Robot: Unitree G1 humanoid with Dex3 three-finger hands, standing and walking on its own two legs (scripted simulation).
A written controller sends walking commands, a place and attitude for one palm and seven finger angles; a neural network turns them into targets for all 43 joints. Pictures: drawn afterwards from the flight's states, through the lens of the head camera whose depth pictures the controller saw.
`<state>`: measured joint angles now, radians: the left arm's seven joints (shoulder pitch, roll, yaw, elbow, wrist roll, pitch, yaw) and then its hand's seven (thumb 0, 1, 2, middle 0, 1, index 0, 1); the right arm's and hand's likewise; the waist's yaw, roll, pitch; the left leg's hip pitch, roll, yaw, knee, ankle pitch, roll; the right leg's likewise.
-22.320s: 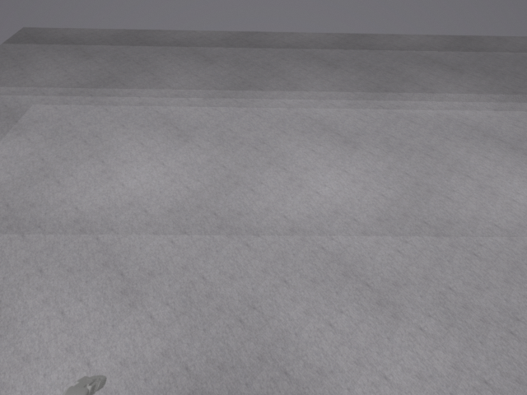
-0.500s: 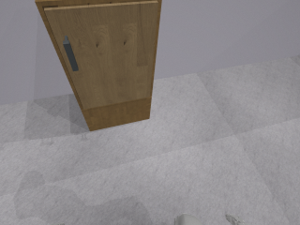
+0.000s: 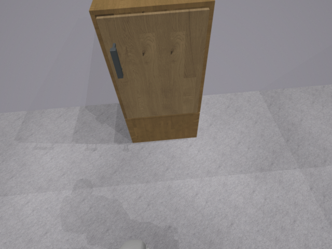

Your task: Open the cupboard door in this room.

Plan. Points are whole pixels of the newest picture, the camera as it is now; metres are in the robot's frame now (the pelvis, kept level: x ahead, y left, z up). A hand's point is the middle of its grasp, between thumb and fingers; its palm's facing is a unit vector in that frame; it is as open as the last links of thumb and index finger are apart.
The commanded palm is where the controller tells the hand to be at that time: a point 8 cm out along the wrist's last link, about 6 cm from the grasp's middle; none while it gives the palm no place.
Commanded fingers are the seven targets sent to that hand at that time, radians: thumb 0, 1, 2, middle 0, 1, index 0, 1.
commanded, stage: take the last steps up to it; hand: left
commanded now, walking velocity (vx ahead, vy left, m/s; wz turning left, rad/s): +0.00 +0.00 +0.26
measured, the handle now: (117, 61) +0.82 +0.26 -0.04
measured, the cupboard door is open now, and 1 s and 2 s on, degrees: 0 0 0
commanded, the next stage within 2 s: come to a stop and stand still in 1.10 s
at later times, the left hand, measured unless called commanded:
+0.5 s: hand out of the picture +0.05 +0.24 -0.18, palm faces +0.05 -0.99 -0.15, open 7.4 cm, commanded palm none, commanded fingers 0.00 0.90 0.90 -0.20 -0.30 -0.20 -0.30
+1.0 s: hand (119, 207) +0.25 +0.17 -0.17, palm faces +0.08 -0.98 -0.20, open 7.2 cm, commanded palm none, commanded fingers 0.00 0.90 0.90 -0.20 -0.30 -0.20 -0.30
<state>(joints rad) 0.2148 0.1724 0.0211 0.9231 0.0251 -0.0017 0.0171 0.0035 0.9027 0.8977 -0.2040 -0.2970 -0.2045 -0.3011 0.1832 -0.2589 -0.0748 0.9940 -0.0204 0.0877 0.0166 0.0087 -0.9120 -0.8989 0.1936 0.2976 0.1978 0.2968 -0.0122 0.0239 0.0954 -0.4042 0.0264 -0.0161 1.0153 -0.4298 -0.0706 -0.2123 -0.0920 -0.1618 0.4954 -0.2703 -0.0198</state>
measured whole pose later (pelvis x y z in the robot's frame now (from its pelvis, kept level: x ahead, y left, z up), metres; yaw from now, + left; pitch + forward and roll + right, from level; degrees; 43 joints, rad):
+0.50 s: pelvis +0.05 +0.05 +0.00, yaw +1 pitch -2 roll -1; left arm 0.26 0.22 0.05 1.09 0.02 0.03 -0.02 0.01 0.91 0.90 -0.20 -0.30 -0.20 -0.30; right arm 0.37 -0.13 -0.02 1.09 -0.02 -0.05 -0.03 0.00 -0.92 -0.90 0.20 0.30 0.20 0.30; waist 0.00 -0.05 0.04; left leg 0.02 0.00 0.08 0.29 -0.29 0.04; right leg -0.56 -0.10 -0.05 1.08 -0.23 0.06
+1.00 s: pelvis +0.20 -0.02 +0.00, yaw +3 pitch -1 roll -2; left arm 0.20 0.18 0.05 1.05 0.02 -0.05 0.01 -0.02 0.94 0.90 -0.20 -0.30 -0.20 -0.30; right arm 0.25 -0.18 -0.06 1.03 -0.03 0.00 0.00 0.01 -0.91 -0.90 0.19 0.30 0.20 0.30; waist -0.03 0.02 0.04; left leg -0.49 0.12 0.08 0.93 -0.32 -0.02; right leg -0.19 -0.01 -0.19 0.43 -0.22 -0.04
